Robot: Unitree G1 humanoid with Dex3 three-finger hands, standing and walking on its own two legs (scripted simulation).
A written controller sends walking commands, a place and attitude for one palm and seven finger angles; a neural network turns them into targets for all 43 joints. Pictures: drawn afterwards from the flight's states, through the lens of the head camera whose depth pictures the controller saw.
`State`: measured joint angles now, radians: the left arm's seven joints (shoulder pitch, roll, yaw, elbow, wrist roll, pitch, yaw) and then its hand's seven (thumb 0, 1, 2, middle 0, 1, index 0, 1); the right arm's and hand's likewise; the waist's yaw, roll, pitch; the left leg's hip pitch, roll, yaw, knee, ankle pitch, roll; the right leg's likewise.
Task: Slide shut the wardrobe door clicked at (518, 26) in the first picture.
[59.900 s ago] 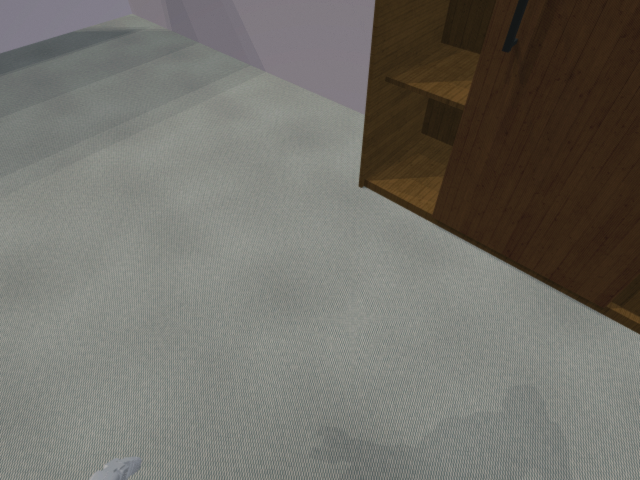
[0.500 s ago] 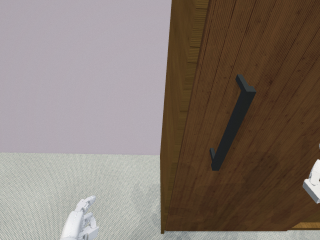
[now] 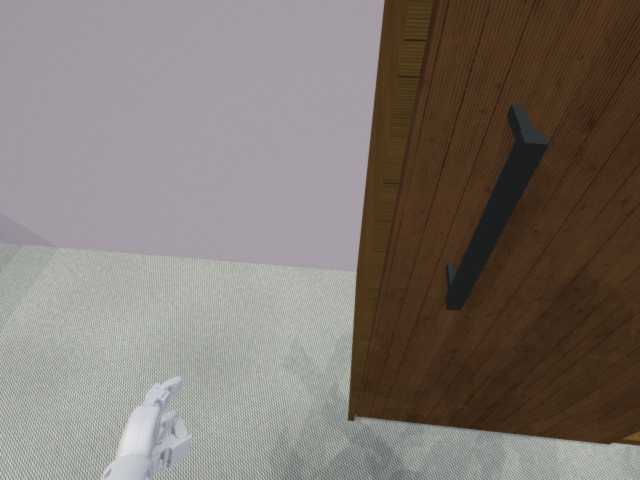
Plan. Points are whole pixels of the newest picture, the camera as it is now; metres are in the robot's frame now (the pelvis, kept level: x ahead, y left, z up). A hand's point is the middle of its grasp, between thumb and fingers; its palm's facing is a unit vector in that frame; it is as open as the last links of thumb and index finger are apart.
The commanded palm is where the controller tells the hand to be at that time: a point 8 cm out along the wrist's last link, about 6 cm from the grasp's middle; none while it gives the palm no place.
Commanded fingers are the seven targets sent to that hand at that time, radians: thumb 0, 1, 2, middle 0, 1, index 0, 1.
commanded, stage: step back with the hand held close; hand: right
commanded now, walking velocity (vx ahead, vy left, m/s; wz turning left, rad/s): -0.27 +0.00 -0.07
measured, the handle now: (480, 225) +0.36 -0.15 +0.16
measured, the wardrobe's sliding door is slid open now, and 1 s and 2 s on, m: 0.00 0.00 0.00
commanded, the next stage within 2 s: stop stepping back and stand still in 1.06 s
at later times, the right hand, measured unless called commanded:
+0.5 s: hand out of the picture +0.12 -0.30 +0.17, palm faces +0.56 +0.71 -0.43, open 7.4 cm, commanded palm +0.05 -0.32 +0.18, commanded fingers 0.00 -0.90 -0.90 0.20 0.30 0.20 0.30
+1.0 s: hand out of the picture +0.06 -0.29 +0.17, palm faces +0.45 +0.76 -0.46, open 7.4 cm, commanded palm -0.02 -0.32 +0.18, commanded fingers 0.00 -0.90 -0.90 0.20 0.30 0.20 0.30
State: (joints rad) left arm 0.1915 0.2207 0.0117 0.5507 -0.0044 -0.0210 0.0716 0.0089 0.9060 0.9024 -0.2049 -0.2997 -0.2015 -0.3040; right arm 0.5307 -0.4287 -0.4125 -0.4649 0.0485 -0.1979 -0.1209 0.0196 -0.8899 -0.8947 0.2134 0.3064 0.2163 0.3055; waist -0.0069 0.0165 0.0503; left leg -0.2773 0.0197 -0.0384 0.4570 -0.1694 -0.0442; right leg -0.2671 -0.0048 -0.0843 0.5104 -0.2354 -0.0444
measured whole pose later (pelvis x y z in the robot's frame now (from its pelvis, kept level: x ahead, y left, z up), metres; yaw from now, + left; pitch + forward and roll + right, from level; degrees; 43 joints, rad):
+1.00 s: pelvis -0.14 -0.01 -0.01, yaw -4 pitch +1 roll +3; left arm 0.18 0.17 0.03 0.62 0.03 -0.16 0.05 0.01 0.90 0.90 -0.21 -0.30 -0.20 -0.30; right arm 0.48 -0.47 -0.50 -0.53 0.03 -0.36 -0.12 0.02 -0.89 -0.90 0.21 0.31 0.22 0.31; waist 0.00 0.06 0.07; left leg -0.49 -0.08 -0.11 0.90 -0.41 -0.02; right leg -0.43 -0.01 -0.02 0.58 -0.17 -0.06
